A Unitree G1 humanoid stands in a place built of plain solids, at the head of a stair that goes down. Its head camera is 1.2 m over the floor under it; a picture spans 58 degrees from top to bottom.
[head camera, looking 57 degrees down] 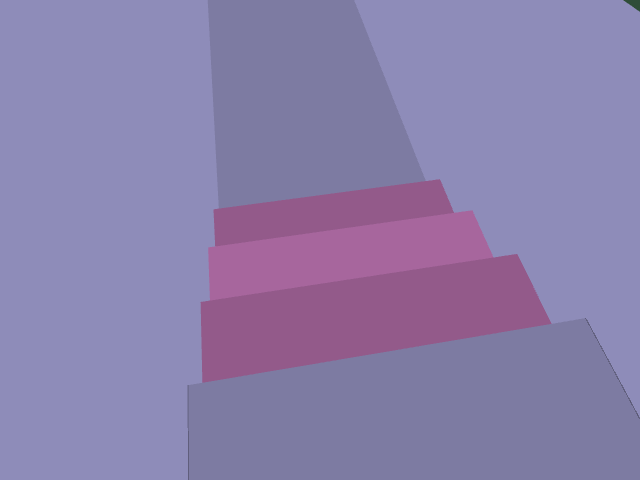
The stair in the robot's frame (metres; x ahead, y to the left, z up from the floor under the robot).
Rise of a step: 0.17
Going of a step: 0.33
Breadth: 1.16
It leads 10 degrees to the left of straight ahead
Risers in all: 4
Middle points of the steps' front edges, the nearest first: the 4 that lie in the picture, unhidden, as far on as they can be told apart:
0.41 -0.21 0.00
0.73 -0.16 -0.17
1.06 -0.10 -0.33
1.38 -0.05 -0.50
